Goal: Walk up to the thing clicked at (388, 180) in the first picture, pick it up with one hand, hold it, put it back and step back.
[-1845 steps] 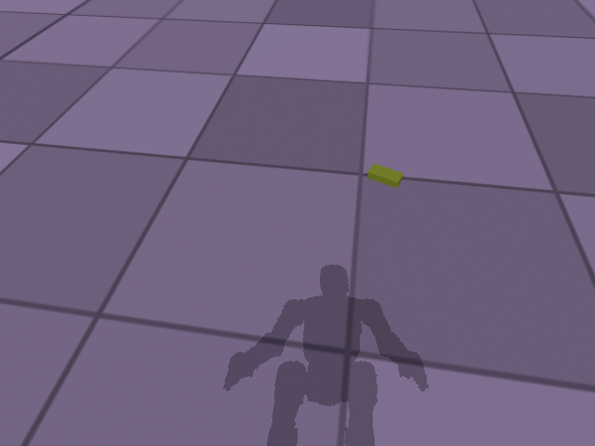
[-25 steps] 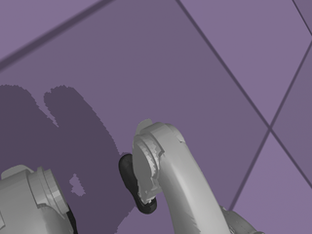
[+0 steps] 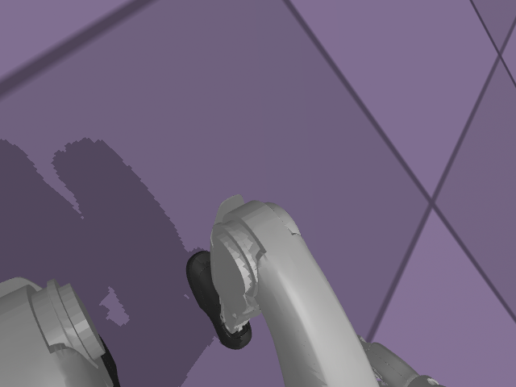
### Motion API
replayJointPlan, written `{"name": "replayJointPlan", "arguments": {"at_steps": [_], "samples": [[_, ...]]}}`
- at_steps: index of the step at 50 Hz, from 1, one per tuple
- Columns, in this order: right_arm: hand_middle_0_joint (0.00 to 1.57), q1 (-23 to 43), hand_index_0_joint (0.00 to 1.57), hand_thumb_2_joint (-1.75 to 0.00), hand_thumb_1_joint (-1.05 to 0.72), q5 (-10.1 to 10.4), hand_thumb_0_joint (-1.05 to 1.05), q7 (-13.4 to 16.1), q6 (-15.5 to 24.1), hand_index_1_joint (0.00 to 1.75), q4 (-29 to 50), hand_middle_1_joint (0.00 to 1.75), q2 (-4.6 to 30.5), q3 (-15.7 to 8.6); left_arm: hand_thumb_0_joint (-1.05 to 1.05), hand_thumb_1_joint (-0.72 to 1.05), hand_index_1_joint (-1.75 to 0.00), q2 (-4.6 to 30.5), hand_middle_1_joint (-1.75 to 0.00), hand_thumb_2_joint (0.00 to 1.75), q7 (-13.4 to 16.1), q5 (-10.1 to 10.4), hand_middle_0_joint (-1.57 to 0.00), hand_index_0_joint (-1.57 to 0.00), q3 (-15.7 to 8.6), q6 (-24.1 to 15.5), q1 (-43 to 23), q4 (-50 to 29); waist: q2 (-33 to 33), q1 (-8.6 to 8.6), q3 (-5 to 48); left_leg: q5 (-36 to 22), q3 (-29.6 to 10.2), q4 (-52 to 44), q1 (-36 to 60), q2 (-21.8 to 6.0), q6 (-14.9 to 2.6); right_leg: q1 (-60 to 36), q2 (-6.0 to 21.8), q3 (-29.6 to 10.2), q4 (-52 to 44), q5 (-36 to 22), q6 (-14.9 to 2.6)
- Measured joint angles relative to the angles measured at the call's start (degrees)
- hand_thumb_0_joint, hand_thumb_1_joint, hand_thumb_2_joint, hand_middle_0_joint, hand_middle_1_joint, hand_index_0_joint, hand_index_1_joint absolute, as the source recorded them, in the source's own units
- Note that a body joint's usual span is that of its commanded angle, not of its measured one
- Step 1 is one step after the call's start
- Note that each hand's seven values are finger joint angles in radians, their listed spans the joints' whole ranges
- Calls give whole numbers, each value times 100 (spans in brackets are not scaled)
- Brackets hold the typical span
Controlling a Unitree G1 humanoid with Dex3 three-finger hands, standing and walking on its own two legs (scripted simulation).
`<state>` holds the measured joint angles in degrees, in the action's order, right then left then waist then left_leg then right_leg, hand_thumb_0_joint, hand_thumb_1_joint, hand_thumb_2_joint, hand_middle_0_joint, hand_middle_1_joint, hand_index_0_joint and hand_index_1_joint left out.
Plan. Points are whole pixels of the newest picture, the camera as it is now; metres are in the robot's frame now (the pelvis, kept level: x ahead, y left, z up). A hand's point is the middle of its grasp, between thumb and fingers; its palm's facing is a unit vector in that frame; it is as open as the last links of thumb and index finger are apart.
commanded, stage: open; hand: left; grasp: from above
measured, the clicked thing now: out of the picture +0.47 +0.31 -0.29
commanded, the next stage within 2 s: withdraw in 0.98 s
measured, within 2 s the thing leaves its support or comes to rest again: neither
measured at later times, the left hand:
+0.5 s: hand out of the picture +0.46 +0.31 -0.26, palm faces -0.44 -0.14 -0.89, open 12.7 cm
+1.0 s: hand out of the picture +0.46 +0.31 -0.26, palm faces -0.45 -0.14 -0.88, open 14.0 cm
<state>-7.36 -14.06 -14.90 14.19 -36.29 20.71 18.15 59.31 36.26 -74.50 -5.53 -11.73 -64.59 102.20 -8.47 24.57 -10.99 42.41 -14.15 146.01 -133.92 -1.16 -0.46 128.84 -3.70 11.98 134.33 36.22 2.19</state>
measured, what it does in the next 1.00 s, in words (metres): stands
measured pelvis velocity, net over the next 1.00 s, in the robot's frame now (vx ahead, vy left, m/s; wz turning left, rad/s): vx -0.01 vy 0.00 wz -0.01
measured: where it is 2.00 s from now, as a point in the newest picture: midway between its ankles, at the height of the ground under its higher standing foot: (171, 355)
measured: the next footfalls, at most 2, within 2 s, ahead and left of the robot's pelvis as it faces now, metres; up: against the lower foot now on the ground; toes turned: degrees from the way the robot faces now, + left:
none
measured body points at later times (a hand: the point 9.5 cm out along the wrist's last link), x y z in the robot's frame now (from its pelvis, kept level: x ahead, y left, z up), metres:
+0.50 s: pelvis +0.00 +0.00 +0.00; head +0.29 +0.13 +0.32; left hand +0.48 +0.32 -0.21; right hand +0.03 -0.24 -0.04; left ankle +0.06 +0.12 -0.27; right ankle +0.12 -0.11 -0.27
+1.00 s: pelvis -0.01 +0.00 +0.01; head +0.29 +0.13 +0.32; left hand +0.48 +0.32 -0.21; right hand +0.03 -0.24 -0.04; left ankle +0.06 +0.12 -0.27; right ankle +0.12 -0.11 -0.27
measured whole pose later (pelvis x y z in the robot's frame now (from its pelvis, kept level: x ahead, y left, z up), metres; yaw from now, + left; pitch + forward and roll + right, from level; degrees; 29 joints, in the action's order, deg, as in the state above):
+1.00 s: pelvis -0.01 +0.00 +0.01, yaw -1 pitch +28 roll -16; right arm -7.3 -14.0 -14.0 13.9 -34.8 20.7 20.9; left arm 61.4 35.0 -72.8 -3.5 -11.8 -64.5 100.7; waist -9.3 25.3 -12.4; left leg 41.6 -14.7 144.7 -133.1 -1.4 -0.8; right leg 127.5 -4.0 12.4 132.3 35.2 2.6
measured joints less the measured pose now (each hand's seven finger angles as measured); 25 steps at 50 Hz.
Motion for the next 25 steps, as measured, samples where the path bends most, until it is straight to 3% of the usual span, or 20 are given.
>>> {"name": "replayJointPlan", "arguments": {"at_steps": [10, 25], "samples": [[20, 28, 20, -90, -90, -4, 0, -5, 33, 30, 61, 30, 22, 87, 0, 2, -53, 54, -55, 50, -29, 38, -58, -60, 84, 4, 18, -11, -44, 18, -61, -24, -23, -19, 49, -1, 2, -59, -7, 19, -37, -32, 4], [20, -3, 20, -90, -90, 20, 0, 19, 9, 30, 89, 30, 15, 170, 0, -26, -77, 129, -78, 77, -85, 138, -31, -31, 159, 33, -15, -89, -45, 43, -78, -34, -47, -68, 58, -12, -16, -94, -23, 39, -124, -51, 23]]}}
